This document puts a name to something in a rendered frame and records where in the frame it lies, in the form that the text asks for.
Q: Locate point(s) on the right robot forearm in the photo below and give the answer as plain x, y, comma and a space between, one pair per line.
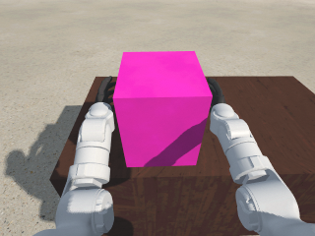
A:
247, 164

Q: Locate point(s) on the robot left upper arm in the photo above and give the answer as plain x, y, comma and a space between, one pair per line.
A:
86, 212

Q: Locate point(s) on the left robot forearm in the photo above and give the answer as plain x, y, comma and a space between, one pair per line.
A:
90, 169

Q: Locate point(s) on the robot right upper arm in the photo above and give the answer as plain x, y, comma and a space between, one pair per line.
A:
269, 209

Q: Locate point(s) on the robot right hand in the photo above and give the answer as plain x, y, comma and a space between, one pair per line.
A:
216, 90

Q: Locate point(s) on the robot left hand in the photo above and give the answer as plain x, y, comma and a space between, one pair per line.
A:
103, 91

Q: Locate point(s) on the pedestal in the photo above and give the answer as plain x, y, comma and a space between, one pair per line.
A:
200, 200

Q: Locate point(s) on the carton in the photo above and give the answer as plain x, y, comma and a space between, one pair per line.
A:
162, 102

